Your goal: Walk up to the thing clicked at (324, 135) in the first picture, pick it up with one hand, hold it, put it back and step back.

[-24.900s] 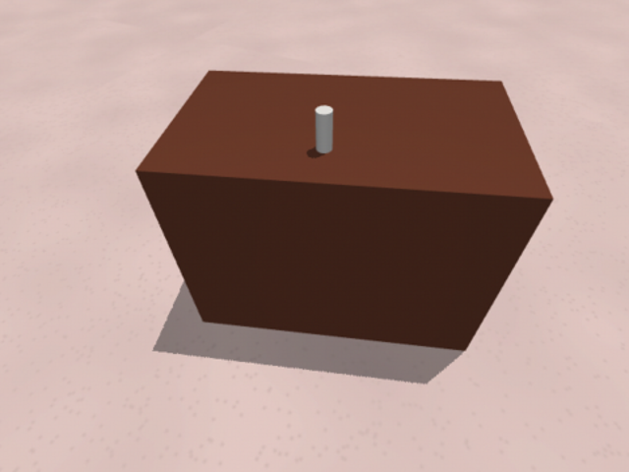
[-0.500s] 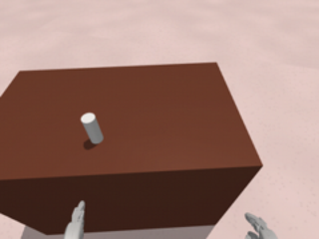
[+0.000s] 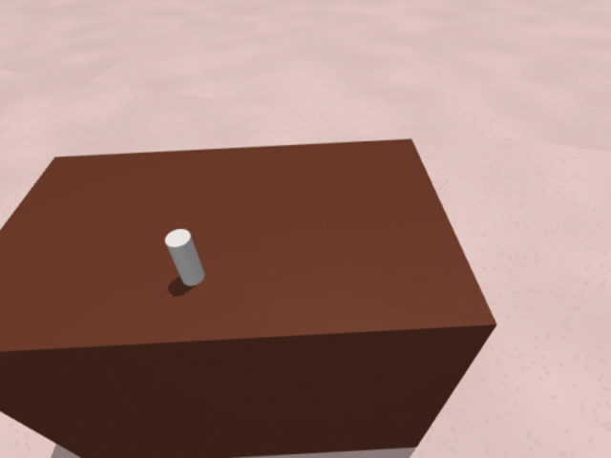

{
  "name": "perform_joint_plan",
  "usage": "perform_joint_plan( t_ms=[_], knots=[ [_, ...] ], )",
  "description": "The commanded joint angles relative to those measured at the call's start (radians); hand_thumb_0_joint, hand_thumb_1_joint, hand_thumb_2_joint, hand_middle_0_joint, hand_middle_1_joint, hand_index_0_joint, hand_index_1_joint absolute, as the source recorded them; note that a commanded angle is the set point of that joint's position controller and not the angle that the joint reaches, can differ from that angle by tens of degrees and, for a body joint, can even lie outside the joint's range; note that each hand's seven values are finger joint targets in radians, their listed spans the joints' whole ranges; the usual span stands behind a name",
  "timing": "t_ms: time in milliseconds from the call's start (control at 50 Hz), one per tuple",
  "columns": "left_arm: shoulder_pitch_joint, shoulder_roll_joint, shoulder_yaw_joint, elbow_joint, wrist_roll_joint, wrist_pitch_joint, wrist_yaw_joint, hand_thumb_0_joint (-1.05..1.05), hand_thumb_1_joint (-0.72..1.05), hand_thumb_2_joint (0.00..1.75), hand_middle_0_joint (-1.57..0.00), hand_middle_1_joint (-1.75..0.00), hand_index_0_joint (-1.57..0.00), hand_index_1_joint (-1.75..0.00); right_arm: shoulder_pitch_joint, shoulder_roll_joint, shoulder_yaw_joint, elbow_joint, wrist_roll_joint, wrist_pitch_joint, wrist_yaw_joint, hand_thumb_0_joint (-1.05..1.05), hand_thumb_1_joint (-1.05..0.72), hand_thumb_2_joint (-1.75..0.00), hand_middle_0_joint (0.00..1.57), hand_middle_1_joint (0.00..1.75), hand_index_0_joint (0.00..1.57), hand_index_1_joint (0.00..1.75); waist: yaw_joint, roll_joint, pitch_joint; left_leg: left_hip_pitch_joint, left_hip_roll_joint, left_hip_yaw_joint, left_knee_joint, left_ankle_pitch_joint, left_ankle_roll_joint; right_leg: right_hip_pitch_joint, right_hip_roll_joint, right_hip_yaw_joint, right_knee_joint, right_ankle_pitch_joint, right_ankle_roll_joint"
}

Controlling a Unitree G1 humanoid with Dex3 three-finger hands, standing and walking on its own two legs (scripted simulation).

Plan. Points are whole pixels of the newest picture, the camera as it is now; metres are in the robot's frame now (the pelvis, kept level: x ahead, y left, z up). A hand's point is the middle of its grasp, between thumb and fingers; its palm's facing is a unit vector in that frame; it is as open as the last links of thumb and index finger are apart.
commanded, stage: home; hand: left
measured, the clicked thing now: (186, 258) +0.47 +0.23 -0.02
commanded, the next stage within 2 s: stand in 1.52 s
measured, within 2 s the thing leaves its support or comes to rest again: neither
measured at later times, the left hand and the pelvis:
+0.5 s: hand out of the picture +0.03 +0.25 -0.15, palm faces -0.05 -0.93 -0.35, open 17.4 cm; pelvis -0.01 +0.00 +0.01, yaw +0 degrees
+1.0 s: hand out of the picture +0.08 +0.25 -0.14, palm faces -0.04 -0.93 -0.35, open 17.4 cm; pelvis +0.00 -0.01 +0.01, yaw +0 degrees
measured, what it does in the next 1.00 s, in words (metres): stands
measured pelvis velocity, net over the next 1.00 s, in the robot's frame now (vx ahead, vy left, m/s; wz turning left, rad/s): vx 0.00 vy -0.01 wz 0.00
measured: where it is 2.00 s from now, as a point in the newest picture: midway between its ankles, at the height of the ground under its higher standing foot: outside the picture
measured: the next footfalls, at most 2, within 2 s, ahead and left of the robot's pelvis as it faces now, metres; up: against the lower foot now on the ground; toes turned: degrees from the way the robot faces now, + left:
none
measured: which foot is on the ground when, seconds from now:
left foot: down 0.00-1.00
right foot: down 0.00-1.00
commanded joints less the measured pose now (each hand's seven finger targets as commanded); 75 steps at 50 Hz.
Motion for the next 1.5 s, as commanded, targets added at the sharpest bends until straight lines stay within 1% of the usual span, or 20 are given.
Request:
perform_joint_plan(
  t_ms=[0,60,140,200,260,280,360,400,420,460,540,600,780,940,1040,1060,1160,1260,1340,1480],
  knots=[
    [-0.078,0.185,0.031,-0.013,-0.003,-0.027,0.010,0.00,-0.57,0.04,-0.05,-0.05,-0.05,-0.05,-0.079,-0.171,-0.022,-0.019,0.007,-0.027,-0.009,0.00,-0.89,-0.90,0.20,0.30,0.20,0.30,0.004,-0.004,-0.033,0.077,0.094,-0.104,-0.146,0.143,0.021,-0.023,-0.086,0.084,-0.152,0.129,-0.055],
    [-0.086,0.193,0.029,0.032,-0.005,-0.019,0.007,0.00,-0.56,0.05,-0.05,-0.05,-0.05,-0.05,-0.083,-0.191,-0.020,0.020,0.006,-0.021,-0.008,0.00,-0.89,-0.90,0.20,0.30,0.20,0.30,0.005,0.010,0.008,0.042,0.093,-0.113,-0.195,0.040,0.017,-0.022,-0.079,0.085,-0.187,0.027,-0.049],
    [-0.078,0.202,0.028,0.076,-0.006,-0.020,0.006,0.00,-0.55,0.06,-0.05,-0.05,-0.05,-0.05,-0.080,-0.198,-0.019,0.055,0.008,-0.021,-0.008,0.00,-0.89,-0.90,0.20,0.30,0.20,0.30,0.009,0.003,-0.006,0.058,0.098,-0.118,-0.206,0.061,0.020,0.009,-0.088,0.091,-0.209,0.055,-0.047],
    [-0.075,0.203,0.028,0.098,-0.004,-0.016,0.006,0.00,-0.55,0.05,-0.05,-0.05,-0.05,-0.05,-0.081,-0.201,-0.018,0.072,0.008,-0.017,-0.009,0.00,-0.89,-0.90,0.20,0.30,0.20,0.30,0.010,0.014,0.031,0.050,0.096,-0.122,-0.224,-0.011,0.017,-0.031,-0.083,0.092,-0.228,-0.016,-0.043],
    [-0.074,0.202,0.033,0.114,-0.007,-0.014,0.003,0.00,-0.55,0.06,-0.05,-0.05,-0.05,-0.05,-0.080,-0.203,-0.018,0.080,0.009,-0.018,-0.011,0.00,-0.89,-0.90,0.20,0.30,0.20,0.30,0.008,0.018,0.033,0.039,0.101,-0.133,-0.246,-0.040,0.018,-0.026,-0.076,0.087,-0.224,-0.014,-0.042],
    [-0.073,0.201,0.033,0.115,-0.005,-0.017,0.002,0.00,-0.55,0.05,-0.05,-0.05,-0.05,-0.05,-0.077,-0.201,-0.018,0.081,0.009,-0.020,-0.010,0.00,-0.89,-0.90,0.20,0.30,0.20,0.30,0.010,0.006,0.009,0.055,0.100,-0.124,-0.234,-0.005,0.020,-0.008,-0.083,0.093,-0.226,0.011,-0.045],
    [-0.076,0.192,0.033,0.125,-0.006,-0.015,0.003,0.00,-0.55,0.05,-0.05,-0.05,-0.05,-0.05,-0.080,-0.196,-0.017,0.085,0.013,-0.022,-0.013,0.00,-0.89,-0.90,0.20,0.30,0.20,0.30,0.010,0.004,0.012,0.063,0.104,-0.125,-0.236,0.026,0.019,0.000,-0.088,0.095,-0.224,0.045,-0.044],
    [-0.082,0.190,0.034,0.129,-0.006,-0.014,0.002,0.00,-0.54,0.06,-0.05,-0.05,-0.05,-0.05,-0.069,-0.192,-0.014,0.090,0.013,-0.019,-0.012,0.00,-0.90,-0.90,0.20,0.30,0.20,0.30,0.004,-0.002,0.043,0.037,0.095,-0.121,-0.243,-0.014,0.016,-0.024,-0.081,0.094,-0.239,-0.014,-0.041],
    [-0.085,0.190,0.035,0.125,-0.007,-0.014,0.003,0.00,-0.54,0.06,-0.05,-0.05,-0.05,-0.05,-0.075,-0.203,-0.017,0.089,0.012,-0.020,-0.013,0.00,-0.89,-0.90,0.20,0.30,0.20,0.30,0.007,0.013,0.026,0.047,0.100,-0.119,-0.235,-0.002,0.018,-0.008,-0.085,0.098,-0.237,0.010,-0.042],
    [-0.085,0.189,0.035,0.128,-0.005,-0.011,0.001,0.00,-0.56,0.05,-0.05,-0.05,-0.05,-0.05,-0.080,-0.199,-0.016,0.089,0.012,-0.018,-0.013,0.00,-0.89,-0.90,0.20,0.30,0.20,0.30,0.007,0.011,0.037,0.041,0.100,-0.126,-0.243,-0.022,0.015,-0.023,-0.081,0.093,-0.236,-0.012,-0.043],
    [-0.091,0.184,0.038,0.129,-0.007,-0.011,0.001,0.00,-0.56,0.05,-0.05,-0.05,-0.05,-0.05,-0.078,-0.202,-0.016,0.091,0.013,-0.022,-0.016,0.00,-0.89,-0.90,0.20,0.30,0.20,0.30,0.007,0.021,-0.006,0.053,0.106,-0.119,-0.240,0.028,0.016,0.027,-0.088,0.095,-0.223,0.068,-0.045],
    [-0.103,0.180,0.035,0.130,-0.009,-0.014,0.003,0.00,-0.57,0.05,-0.05,-0.05,-0.05,-0.05,-0.086,-0.196,-0.011,0.088,0.018,-0.024,-0.017,0.00,-0.89,-0.90,0.20,0.30,0.20,0.30,0.007,-0.003,-0.018,0.085,0.112,-0.115,-0.228,0.131,0.018,0.034,-0.095,0.094,-0.221,0.146,-0.043],
    [-0.117,0.180,0.039,0.134,-0.010,-0.011,0.001,0.00,-0.55,0.06,-0.05,-0.05,-0.05,-0.05,-0.090,-0.200,-0.009,0.093,0.017,-0.020,-0.018,0.00,-0.90,-0.90,0.20,0.30,0.20,0.30,0.005,-0.007,0.005,0.084,0.111,-0.109,-0.234,0.115,0.013,0.033,-0.094,0.091,-0.236,0.124,-0.039],
    [-0.126,0.181,0.043,0.130,-0.014,-0.012,0.001,0.00,-0.56,0.05,-0.05,-0.05,-0.05,-0.05,-0.097,-0.205,-0.008,0.092,0.020,-0.026,-0.022,0.00,-0.90,-0.90,0.20,0.30,0.20,0.30,0.008,0.003,-0.056,0.142,0.125,-0.098,-0.211,0.285,0.011,0.090,-0.102,0.084,-0.216,0.302,-0.035],
    [-0.137,0.175,0.045,0.132,-0.016,-0.008,0.001,0.00,-0.53,0.07,-0.05,-0.06,-0.05,-0.06,-0.099,-0.206,-0.008,0.097,0.019,-0.024,-0.024,0.00,-0.90,-0.90,0.20,0.30,0.20,0.30,0.007,-0.002,-0.024,0.131,0.123,-0.096,-0.224,0.251,0.004,0.080,-0.099,0.081,-0.229,0.269,-0.032],
    [-0.136,0.172,0.043,0.130,-0.014,-0.008,0.002,0.00,-0.54,0.06,-0.05,-0.06,-0.05,-0.05,-0.103,-0.205,-0.010,0.094,0.019,-0.023,-0.024,0.00,-0.90,-0.90,0.20,0.30,0.20,0.30,0.008,0.000,-0.041,0.141,0.127,-0.093,-0.218,0.259,0.008,0.087,-0.100,0.078,-0.227,0.277,-0.032],
    [-0.144,0.179,0.048,0.132,-0.012,-0.007,0.002,0.00,-0.54,0.06,-0.05,-0.06,-0.05,-0.06,-0.104,-0.202,-0.011,0.096,0.018,-0.019,-0.022,0.00,-0.90,-0.90,0.20,0.30,0.20,0.30,0.003,-0.009,-0.005,0.123,0.120,-0.098,-0.238,0.169,0.004,0.058,-0.096,0.082,-0.253,0.182,-0.033],
    [-0.143,0.182,0.051,0.128,-0.012,-0.008,0.000,0.00,-0.56,0.05,-0.05,-0.05,-0.05,-0.05,-0.105,-0.206,-0.013,0.094,0.017,-0.022,-0.022,0.00,-0.90,-0.90,0.20,0.30,0.20,0.30,0.005,0.003,-0.020,0.129,0.121,-0.094,-0.237,0.183,0.006,0.067,-0.098,0.085,-0.249,0.201,-0.037],
    [-0.146,0.182,0.052,0.125,-0.014,-0.010,0.000,0.00,-0.56,0.05,-0.05,-0.05,-0.05,-0.05,-0.102,-0.202,-0.012,0.093,0.018,-0.025,-0.023,0.00,-0.90,-0.90,0.20,0.30,0.20,0.30,0.005,0.005,-0.042,0.140,0.126,-0.092,-0.228,0.233,0.008,0.086,-0.104,0.086,-0.240,0.250,-0.039],
    [-0.139,0.183,0.050,0.126,-0.013,-0.009,0.000,0.00,-0.56,0.05,-0.05,-0.05,-0.05,-0.05,-0.100,-0.204,-0.011,0.094,0.018,-0.024,-0.024,0.00,-0.90,-0.90,0.20,0.30,0.20,0.30,0.006,-0.001,-0.038,0.149,0.129,-0.093,-0.227,0.241,0.009,0.082,-0.102,0.079,-0.241,0.254,-0.037]
  ],
)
